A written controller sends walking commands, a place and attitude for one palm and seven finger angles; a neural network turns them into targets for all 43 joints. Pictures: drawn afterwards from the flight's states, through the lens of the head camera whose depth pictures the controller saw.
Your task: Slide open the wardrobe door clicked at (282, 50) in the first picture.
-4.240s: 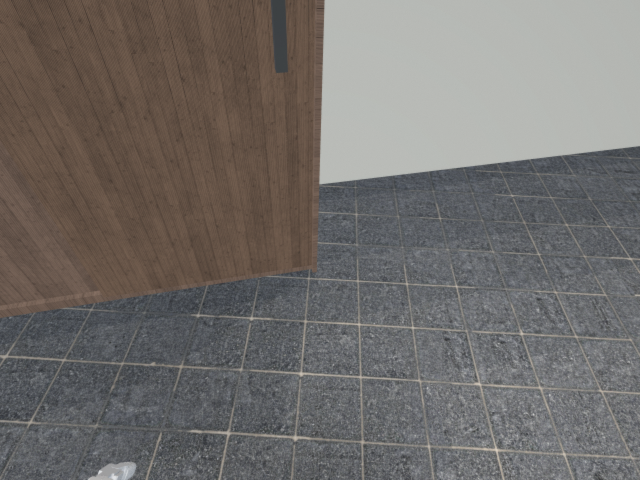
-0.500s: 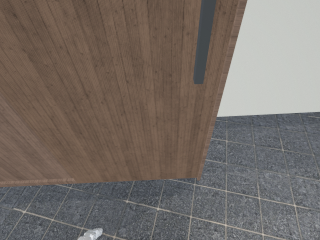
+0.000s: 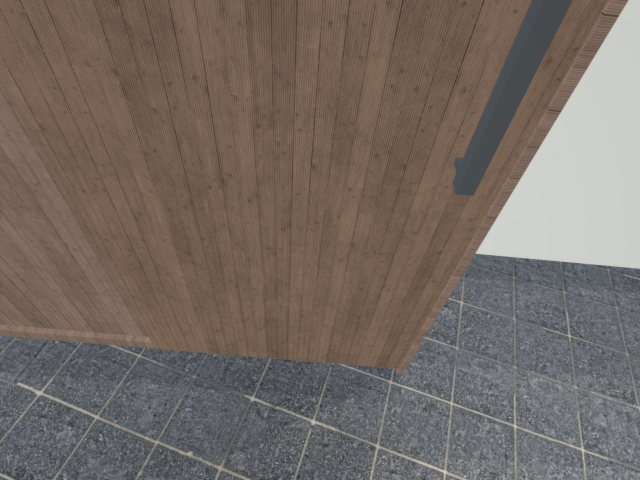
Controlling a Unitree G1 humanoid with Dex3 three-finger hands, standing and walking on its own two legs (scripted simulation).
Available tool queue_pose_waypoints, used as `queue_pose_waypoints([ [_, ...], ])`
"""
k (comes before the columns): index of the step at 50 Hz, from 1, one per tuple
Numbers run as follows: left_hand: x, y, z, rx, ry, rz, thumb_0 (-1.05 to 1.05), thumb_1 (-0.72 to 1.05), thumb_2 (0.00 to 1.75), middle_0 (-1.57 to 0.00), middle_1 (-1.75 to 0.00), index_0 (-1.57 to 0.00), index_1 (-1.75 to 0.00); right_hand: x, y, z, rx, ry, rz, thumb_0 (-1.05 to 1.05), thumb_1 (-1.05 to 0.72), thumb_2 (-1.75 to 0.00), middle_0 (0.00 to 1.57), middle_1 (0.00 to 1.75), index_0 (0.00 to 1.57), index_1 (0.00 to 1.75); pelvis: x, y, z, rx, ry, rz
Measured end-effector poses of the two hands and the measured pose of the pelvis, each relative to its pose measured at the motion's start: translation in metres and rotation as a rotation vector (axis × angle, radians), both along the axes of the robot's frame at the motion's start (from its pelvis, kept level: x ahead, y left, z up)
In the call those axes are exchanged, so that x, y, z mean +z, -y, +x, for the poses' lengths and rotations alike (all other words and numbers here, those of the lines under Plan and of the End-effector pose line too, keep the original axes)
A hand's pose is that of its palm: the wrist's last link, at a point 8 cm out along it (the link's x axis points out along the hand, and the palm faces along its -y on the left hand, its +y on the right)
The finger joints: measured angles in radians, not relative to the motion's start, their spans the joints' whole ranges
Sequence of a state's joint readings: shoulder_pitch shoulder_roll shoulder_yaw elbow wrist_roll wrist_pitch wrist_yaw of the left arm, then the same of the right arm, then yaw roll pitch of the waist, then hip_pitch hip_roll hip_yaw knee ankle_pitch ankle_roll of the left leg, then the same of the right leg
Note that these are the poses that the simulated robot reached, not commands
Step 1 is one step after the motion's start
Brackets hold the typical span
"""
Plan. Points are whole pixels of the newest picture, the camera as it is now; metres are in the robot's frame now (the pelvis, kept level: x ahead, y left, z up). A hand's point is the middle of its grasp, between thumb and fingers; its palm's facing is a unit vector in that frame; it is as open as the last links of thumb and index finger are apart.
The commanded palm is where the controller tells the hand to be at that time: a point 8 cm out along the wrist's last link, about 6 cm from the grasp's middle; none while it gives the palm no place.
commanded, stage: come to a stop and stand still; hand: right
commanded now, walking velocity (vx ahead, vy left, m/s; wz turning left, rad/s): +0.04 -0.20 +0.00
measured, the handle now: (499, 91) +0.54 -0.17 +0.24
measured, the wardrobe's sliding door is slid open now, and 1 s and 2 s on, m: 0.00 0.00 0.00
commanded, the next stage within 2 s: look again from close up in 1.04 s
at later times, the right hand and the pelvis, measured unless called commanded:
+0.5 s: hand out of the picture -0.06 -0.22 -0.17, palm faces +0.12 +0.97 -0.19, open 7.4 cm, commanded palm none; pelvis -0.05 -0.03 +0.01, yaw -2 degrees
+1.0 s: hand out of the picture -0.02 -0.18 -0.17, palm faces +0.06 +0.98 -0.21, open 7.3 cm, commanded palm none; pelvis -0.03 -0.01 +0.00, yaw -2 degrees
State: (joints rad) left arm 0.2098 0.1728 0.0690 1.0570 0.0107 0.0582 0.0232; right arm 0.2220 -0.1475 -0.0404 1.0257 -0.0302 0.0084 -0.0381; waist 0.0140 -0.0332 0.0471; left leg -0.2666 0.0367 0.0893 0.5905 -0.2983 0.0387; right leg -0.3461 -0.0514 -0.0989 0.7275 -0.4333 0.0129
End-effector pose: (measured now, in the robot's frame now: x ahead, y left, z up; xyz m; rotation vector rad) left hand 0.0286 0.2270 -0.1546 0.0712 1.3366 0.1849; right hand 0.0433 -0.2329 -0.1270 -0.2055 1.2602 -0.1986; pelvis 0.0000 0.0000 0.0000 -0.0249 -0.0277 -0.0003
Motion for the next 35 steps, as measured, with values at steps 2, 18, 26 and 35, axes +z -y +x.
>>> queue_pose_waypoints([
  [2, 0.001, -0.003, -0.007, -0.003, -0.020, -0.011, 0.00, 0.91, 0.90, -0.20, -0.29, -0.20, -0.30, 0.006, -0.004, 0.000, -0.005, 0.011, -0.007, 0.00, -0.91, -0.90, 0.20, 0.30, 0.20, 0.30, 0.004, -0.004, -0.002, -0.001, -0.004, -0.006],
  [18, 0.020, 0.005, -0.022, -0.112, 0.007, 0.040, 0.00, 0.91, 0.90, -0.20, -0.29, -0.20, -0.30, -0.002, 0.016, -0.076, -0.106, -0.039, 0.030, 0.00, -0.91, -0.90, 0.21, 0.30, 0.20, 0.30, 0.008, 0.012, -0.040, -0.034, -0.017, 0.001],
  [26, 0.032, 0.036, -0.045, -0.109, 0.019, 0.071, 0.00, 0.92, 0.90, -0.20, -0.29, -0.20, -0.30, -0.016, 0.034, -0.115, -0.117, -0.136, 0.091, 0.01, -0.91, -0.90, 0.20, 0.30, 0.20, 0.30, 0.011, 0.034, -0.045, -0.038, -0.008, 0.030],
  [35, 0.022, 0.039, -0.076, -0.046, -0.078, 0.026, 0.00, 0.91, 0.90, -0.20, -0.30, -0.20, -0.30, -0.010, 0.017, -0.104, -0.064, -0.192, 0.095, 0.01, -0.91, -0.90, 0.20, 0.30, 0.20, 0.30, 0.011, 0.025, -0.037, -0.023, -0.040, 0.004],
])
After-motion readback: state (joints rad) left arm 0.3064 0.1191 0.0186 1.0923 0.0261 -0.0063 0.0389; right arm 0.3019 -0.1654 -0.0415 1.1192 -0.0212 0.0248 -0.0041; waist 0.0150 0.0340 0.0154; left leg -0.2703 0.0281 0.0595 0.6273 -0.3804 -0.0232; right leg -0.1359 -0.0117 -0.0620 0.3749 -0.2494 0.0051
